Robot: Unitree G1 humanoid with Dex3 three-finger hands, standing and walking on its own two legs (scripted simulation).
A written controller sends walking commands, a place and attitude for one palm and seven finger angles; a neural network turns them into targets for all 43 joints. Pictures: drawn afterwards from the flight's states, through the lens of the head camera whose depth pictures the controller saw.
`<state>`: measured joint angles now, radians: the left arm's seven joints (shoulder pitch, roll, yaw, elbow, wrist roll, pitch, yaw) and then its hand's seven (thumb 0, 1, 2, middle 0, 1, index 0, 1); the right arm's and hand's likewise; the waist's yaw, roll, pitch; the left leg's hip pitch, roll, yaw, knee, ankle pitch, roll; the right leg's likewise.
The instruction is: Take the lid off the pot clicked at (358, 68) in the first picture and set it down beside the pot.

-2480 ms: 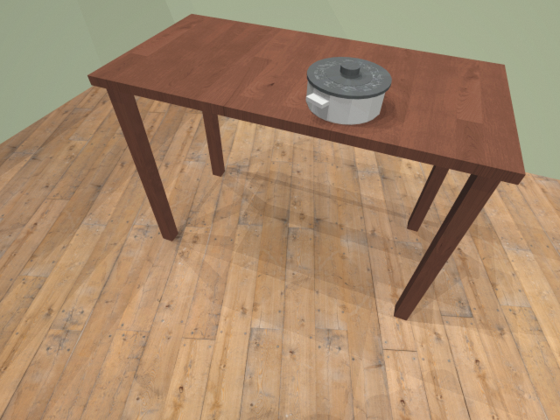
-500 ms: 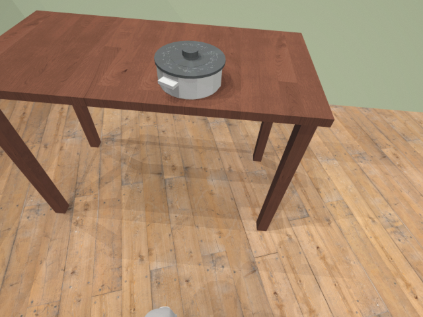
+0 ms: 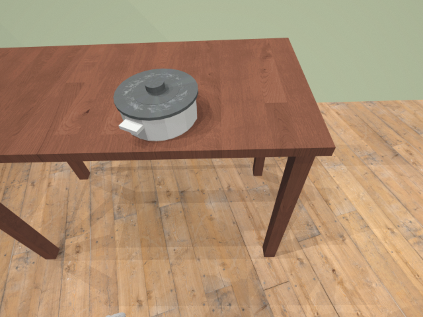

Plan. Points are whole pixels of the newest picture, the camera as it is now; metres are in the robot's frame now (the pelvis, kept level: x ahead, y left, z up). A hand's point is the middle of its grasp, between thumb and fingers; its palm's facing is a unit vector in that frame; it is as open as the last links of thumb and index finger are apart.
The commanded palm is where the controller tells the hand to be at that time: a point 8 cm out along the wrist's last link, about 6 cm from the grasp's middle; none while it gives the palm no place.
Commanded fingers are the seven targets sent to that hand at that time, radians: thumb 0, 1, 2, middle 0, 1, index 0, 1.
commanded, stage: take the last steps up to it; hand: left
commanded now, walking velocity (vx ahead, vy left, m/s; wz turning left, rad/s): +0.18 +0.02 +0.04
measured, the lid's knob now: (154, 85) +0.60 +0.16 +0.12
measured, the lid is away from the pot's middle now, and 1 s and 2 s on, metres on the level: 0.00 0.00 0.00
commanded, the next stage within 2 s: come to a stop and stand still in 0.08 s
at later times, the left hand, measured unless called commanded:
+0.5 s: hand out of the picture +0.09 +0.19 -0.18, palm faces +0.10 -0.98 -0.17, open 7.3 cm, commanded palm none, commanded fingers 0.00 0.90 0.90 -0.20 -0.30 -0.20 -0.30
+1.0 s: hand out of the picture +0.03 +0.15 -0.14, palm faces +0.08 -0.97 -0.22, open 7.4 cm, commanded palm none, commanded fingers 0.00 0.90 0.90 -0.20 -0.30 -0.20 -0.30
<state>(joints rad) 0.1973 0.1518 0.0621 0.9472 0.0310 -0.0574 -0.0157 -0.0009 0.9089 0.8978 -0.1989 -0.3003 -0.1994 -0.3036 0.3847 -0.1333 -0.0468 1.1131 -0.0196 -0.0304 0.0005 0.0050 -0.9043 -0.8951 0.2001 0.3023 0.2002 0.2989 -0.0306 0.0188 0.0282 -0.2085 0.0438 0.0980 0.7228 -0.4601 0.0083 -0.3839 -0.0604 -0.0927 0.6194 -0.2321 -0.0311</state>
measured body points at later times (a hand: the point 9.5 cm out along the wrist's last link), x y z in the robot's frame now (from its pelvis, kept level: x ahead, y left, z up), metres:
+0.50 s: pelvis +0.10 +0.02 +0.01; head +0.13 +0.05 +0.45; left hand +0.08 +0.25 -0.16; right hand +0.23 -0.19 -0.13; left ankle +0.18 +0.12 -0.73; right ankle +0.04 -0.11 -0.66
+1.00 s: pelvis +0.04 -0.02 +0.02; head +0.05 -0.05 +0.47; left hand +0.02 +0.20 -0.12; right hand +0.04 -0.28 -0.14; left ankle +0.02 +0.11 -0.67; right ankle +0.02 -0.14 -0.73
